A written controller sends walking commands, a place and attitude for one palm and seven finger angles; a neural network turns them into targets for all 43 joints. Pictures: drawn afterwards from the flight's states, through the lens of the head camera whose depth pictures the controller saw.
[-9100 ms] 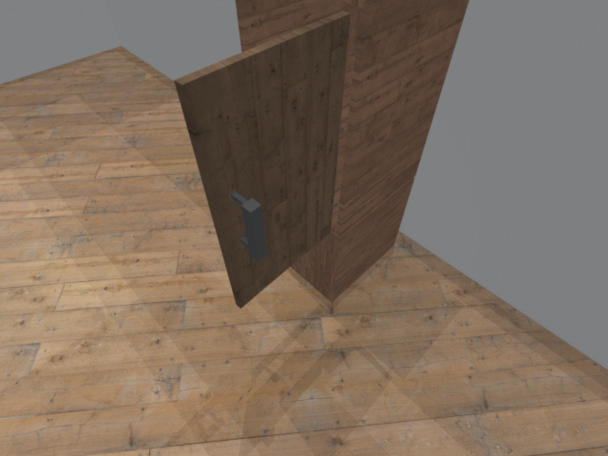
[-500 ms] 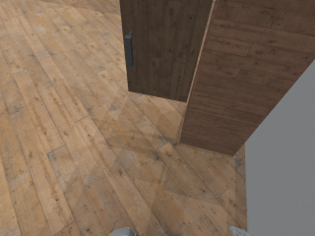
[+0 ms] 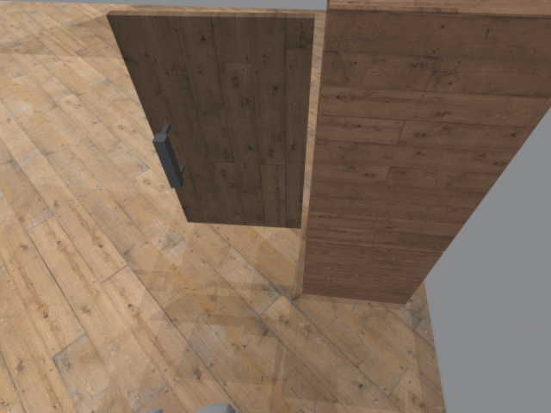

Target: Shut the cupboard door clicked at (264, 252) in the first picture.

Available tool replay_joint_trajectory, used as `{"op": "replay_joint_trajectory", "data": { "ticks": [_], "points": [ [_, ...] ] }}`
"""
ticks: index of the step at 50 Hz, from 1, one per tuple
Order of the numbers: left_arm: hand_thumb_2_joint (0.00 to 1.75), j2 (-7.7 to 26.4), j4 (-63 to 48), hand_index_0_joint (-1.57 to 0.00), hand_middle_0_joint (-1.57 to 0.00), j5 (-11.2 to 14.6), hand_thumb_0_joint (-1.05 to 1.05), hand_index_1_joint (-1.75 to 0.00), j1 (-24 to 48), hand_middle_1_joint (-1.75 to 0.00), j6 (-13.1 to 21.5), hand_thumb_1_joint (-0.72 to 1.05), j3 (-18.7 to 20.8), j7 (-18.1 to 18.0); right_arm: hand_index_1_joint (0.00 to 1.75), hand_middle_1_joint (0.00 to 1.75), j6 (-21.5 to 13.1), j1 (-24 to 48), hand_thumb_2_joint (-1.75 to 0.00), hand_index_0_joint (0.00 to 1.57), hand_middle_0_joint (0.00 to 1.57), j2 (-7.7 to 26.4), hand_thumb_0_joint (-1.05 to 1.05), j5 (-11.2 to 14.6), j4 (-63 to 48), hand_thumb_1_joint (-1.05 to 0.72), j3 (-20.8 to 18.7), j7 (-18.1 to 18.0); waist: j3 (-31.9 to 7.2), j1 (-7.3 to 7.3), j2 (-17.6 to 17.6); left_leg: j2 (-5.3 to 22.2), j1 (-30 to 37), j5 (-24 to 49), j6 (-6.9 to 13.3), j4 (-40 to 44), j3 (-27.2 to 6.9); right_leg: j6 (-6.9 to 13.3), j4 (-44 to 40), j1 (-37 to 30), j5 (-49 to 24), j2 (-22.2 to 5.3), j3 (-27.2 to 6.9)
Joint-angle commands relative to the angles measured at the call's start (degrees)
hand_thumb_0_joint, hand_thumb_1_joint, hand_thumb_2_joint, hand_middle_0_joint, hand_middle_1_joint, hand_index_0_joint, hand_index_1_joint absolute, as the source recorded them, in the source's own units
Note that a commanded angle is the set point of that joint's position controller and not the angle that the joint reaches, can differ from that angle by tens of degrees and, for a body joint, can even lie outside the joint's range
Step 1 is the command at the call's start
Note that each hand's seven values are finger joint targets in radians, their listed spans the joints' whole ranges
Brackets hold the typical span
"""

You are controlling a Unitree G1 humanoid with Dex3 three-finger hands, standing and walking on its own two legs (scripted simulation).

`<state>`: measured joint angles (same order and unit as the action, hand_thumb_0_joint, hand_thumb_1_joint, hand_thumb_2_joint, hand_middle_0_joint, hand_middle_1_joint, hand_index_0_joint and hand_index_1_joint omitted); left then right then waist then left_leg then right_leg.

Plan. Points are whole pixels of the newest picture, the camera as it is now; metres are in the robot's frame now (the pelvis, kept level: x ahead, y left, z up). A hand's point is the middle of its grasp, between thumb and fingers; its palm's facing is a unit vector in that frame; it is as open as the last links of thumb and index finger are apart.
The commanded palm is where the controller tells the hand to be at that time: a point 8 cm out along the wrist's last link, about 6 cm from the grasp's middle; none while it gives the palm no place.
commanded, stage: take the last steps up to it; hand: left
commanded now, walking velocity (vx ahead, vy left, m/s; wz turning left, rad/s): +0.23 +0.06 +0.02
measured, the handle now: (172, 156) +0.64 +0.26 -0.05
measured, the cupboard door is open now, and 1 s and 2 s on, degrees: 92 92 92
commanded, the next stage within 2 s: come to a stop and stand still in 0.16 s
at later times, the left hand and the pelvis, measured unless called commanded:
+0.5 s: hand (149, 404) +0.16 +0.23 -0.18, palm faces +0.03 -0.98 -0.18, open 7.4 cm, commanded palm none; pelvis +0.14 +0.05 +0.00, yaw -2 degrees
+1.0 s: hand (172, 381) +0.20 +0.20 -0.18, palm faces +0.02 -0.98 -0.21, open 7.4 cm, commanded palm none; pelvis +0.14 +0.01 +0.00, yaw -1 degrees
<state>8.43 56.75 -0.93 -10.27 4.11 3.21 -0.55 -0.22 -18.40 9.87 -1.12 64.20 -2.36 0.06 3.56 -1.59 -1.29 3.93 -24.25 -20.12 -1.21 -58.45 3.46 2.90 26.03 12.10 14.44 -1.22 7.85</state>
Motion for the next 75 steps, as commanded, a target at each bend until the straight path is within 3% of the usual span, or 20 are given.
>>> {"op": "replay_joint_trajectory", "data": {
  "ticks": [1,6,10,11,12,13,17,25,31,33,34,37,42,48,49,50,52,57,62,75],
  "points": [
    [0.90,6.38,1.69,-0.20,-0.20,-0.17,0.00,-0.30,-8.80,-0.30,1.11,0.90,1.13,0.07,0.30,0.30,-1.40,1.56,-0.90,0.20,0.20,0.10,0.00,-0.07,-4.61,-0.90,-0.60,0.77,-2.02,2.17,7.78,1.79,-6.78,5.78,-1.50,8.67,0.36,6.46,-13.26,-7.53,-25.04,-14.11,-7.65],
    [0.90,8.84,4.01,-0.20,-0.20,-0.30,0.00,-0.30,-9.78,-0.30,0.73,0.90,1.11,0.12,0.30,0.30,-2.18,6.96,-0.90,0.20,0.20,0.26,0.00,0.07,-6.86,-0.90,-0.43,1.47,-0.85,3.46,9.31,-0.21,-2.80,8.25,-0.82,20.74,2.44,5.52,-11.06,-7.71,-22.69,-14.40,-7.42],
    [0.90,9.05,4.92,-0.20,-0.20,-0.15,0.00,-0.30,-8.68,-0.30,-0.31,0.90,1.11,-0.11,0.30,0.30,-2.99,0.70,-0.90,0.20,0.20,3.81,0.00,-0.30,-4.86,-0.90,-0.83,0.86,-1.83,-0.89,4.66,-2.23,14.41,13.93,0.54,31.16,3.07,2.57,-0.46,-0.63,-18.40,-11.71,-5.17],
    [0.90,7.51,4.50,-0.20,-0.20,0.06,0.00,-0.30,-9.93,-0.30,-0.72,0.90,0.78,-0.07,0.30,0.30,-3.42,-5.63,-0.90,0.20,0.20,7.93,0.00,-0.80,-3.41,-0.90,-1.61,0.28,-5.81,-2.97,-3.82,3.62,23.96,18.65,3.01,32.73,-3.75,0.68,10.79,5.16,-9.67,-7.37,-2.39],
    [0.90,4.47,3.66,-0.20,-0.20,0.54,0.00,-0.30,-12.74,-0.30,-0.88,0.90,0.26,0.05,0.30,0.30,-3.27,-10.58,-0.90,0.20,0.20,13.70,0.00,-1.33,-2.88,-0.90,-2.74,-0.53,-10.85,-3.64,-16.03,16.55,32.03,23.23,9.17,36.24,-19.20,-1.73,25.64,14.49,15.61,-0.23,1.93],
    [0.90,4.30,1.81,-0.20,-0.20,0.09,0.00,-0.30,-10.56,-0.30,-0.81,0.90,-0.25,-0.21,0.30,0.30,-2.37,-11.74,-0.90,0.20,0.20,14.53,0.00,-0.92,-3.35,-0.90,-2.47,-1.04,-10.24,-4.19,-11.26,20.48,27.26,21.19,13.17,39.94,-24.23,-0.84,36.49,16.13,22.98,0.97,-2.71],
    [0.90,2.98,4.77,-0.20,-0.20,0.49,0.00,-0.30,-11.34,-0.30,-3.59,0.90,-0.84,-0.63,0.30,0.30,-2.38,5.35,-0.90,0.20,0.20,7.02,0.00,-0.37,-7.62,-0.90,0.86,-2.66,-4.03,2.79,-4.28,15.41,7.65,32.74,9.87,42.45,-10.68,-3.55,33.17,8.83,12.14,-4.59,-8.78],
    [0.90,5.52,-0.55,-0.20,-0.20,-0.49,0.00,-0.30,-9.02,-0.30,-7.16,0.90,1.13,-0.45,0.30,0.30,0.44,7.37,-0.90,0.20,0.20,10.44,0.00,-0.41,-7.82,-0.90,-1.97,-3.37,-4.99,1.95,-7.08,16.61,8.58,30.30,11.42,39.68,-8.10,-3.58,27.39,10.56,12.48,-1.47,-6.39],
    [0.90,6.04,-1.96,-0.20,-0.20,-0.32,0.00,-0.30,-11.25,-0.30,-5.62,0.90,1.10,-0.71,0.30,0.30,1.13,7.67,-0.90,0.20,0.20,10.35,0.00,0.10,-8.74,-0.90,-2.73,-2.19,-7.69,3.75,-4.32,10.36,6.95,23.09,6.59,32.10,-5.18,-2.98,1.89,-2.71,-3.47,-0.66,-4.74],
    [0.90,13.53,-3.09,-0.20,-0.20,-0.93,0.00,-0.30,-7.17,-0.30,-4.49,0.90,1.55,-1.20,0.30,0.30,1.99,6.38,-0.90,0.20,0.20,3.90,0.00,0.97,-10.19,-0.90,-1.75,-0.95,-4.87,1.94,15.34,-2.59,1.06,-7.05,-0.56,18.99,2.49,4.24,-9.94,0.49,-13.01,-18.42,-23.38],
    [0.90,14.13,-3.95,-0.20,-0.20,-0.74,0.00,-0.30,-6.15,-0.30,-4.30,0.90,1.02,-1.09,0.30,0.30,2.77,8.36,-0.90,0.20,0.20,4.57,0.00,0.66,-10.75,-0.90,-1.68,-0.68,-4.69,3.47,10.31,-3.26,3.44,-11.97,-0.49,11.34,-1.23,7.90,-11.13,5.53,-13.97,-21.12,-23.79],
    [0.90,11.39,-2.89,-0.20,-0.20,-0.44,0.00,-0.30,-2.38,-0.30,-3.37,0.90,0.58,-1.45,0.30,0.30,2.89,6.72,-0.90,0.20,0.20,4.95,0.00,0.60,-8.34,-0.90,-1.52,-0.99,-4.62,1.82,12.17,-2.79,-0.27,-8.55,-1.12,4.91,-4.00,8.14,-5.75,-1.82,-31.58,-16.31,-19.08],
    [0.90,13.23,-1.11,-0.20,-0.20,-0.36,0.00,-0.30,-5.47,-0.30,-3.22,0.90,1.38,-1.79,0.30,0.30,2.43,7.64,-0.90,0.20,0.20,4.81,0.00,0.90,-8.20,-0.90,-1.03,-0.82,-5.22,4.40,9.76,-3.52,0.00,-7.81,-2.21,14.11,-2.86,8.08,-3.51,-10.37,-40.56,-16.88,-17.96],
    [0.90,12.45,0.04,-0.20,-0.20,0.25,0.00,-0.30,-2.31,-0.30,-3.89,0.90,1.37,-1.67,0.30,0.30,1.55,1.92,-0.90,0.20,0.20,3.94,0.00,0.72,-5.88,-0.90,-0.58,-1.13,-5.19,1.82,9.70,-3.67,14.65,7.51,-1.18,36.19,-1.16,3.59,-1.39,-2.34,-23.53,-13.17,-15.29],
    [0.90,10.66,-0.11,-0.20,-0.20,0.53,0.00,-0.30,-2.40,-0.30,-4.05,0.90,0.97,-1.44,0.30,0.30,1.06,1.41,-0.90,0.20,0.20,5.39,0.00,0.49,-5.61,-0.90,-0.68,-1.21,-5.85,2.02,5.66,-0.49,18.44,13.13,0.28,37.49,-4.16,1.32,0.24,1.27,-16.12,-10.03,-13.42],
    [0.90,15.86,-3.01,-0.20,-0.20,0.16,0.00,-0.30,-1.73,-0.30,-3.06,0.90,-0.83,-2.18,0.30,0.30,0.09,2.99,-0.90,0.20,0.20,8.68,0.00,-0.87,-10.73,-0.90,-0.83,-1.31,-1.20,0.26,-9.69,-0.34,17.77,19.70,1.47,39.48,-6.07,0.64,3.99,0.94,-5.14,-4.13,-11.17],
    [0.90,11.46,-3.95,-0.20,-0.20,0.20,0.00,-0.30,-4.83,-0.30,-4.13,0.90,-1.04,-2.36,0.30,0.30,0.15,6.72,-0.90,0.20,0.20,8.11,0.00,-0.73,-13.55,-0.90,-1.47,-1.51,-8.56,2.33,-13.94,2.75,12.99,17.63,3.65,32.43,-7.42,-0.29,5.09,0.85,-0.39,-3.88,-7.95],
    [0.90,11.15,-5.18,-0.20,-0.20,-0.41,0.00,-0.30,-4.28,-0.30,-3.89,0.90,-1.50,-2.47,0.30,0.30,0.46,4.19,-0.90,0.20,0.20,6.92,0.00,-0.30,-15.88,-0.90,-0.84,-1.02,-2.00,0.59,7.02,-0.83,6.41,3.53,2.75,29.18,-5.62,0.31,0.42,5.38,0.85,-7.39,-13.91],
    [0.90,9.74,-5.22,-0.20,-0.20,-0.17,0.00,-0.30,-6.79,-0.30,-4.05,0.90,-1.96,-2.54,0.30,0.30,-0.49,4.54,-0.90,0.20,0.20,8.64,0.00,-0.11,-14.99,-0.90,-0.64,-1.26,-4.18,1.70,-2.65,3.48,9.73,20.52,4.36,33.22,-8.76,-2.11,6.56,3.13,-5.37,-3.16,-7.06],
    [0.90,10.02,-3.80,-0.20,-0.20,-0.22,0.00,-0.30,-7.88,-0.30,-4.06,0.90,-2.33,-2.18,0.30,0.30,-0.33,5.97,-0.90,0.20,0.20,8.84,0.00,0.14,-11.53,-0.90,0.16,-0.88,-2.05,1.79,0.78,2.20,9.63,10.05,3.92,37.17,-7.49,-2.37,2.33,2.06,-5.07,-4.41,-8.81]
  ]
}}
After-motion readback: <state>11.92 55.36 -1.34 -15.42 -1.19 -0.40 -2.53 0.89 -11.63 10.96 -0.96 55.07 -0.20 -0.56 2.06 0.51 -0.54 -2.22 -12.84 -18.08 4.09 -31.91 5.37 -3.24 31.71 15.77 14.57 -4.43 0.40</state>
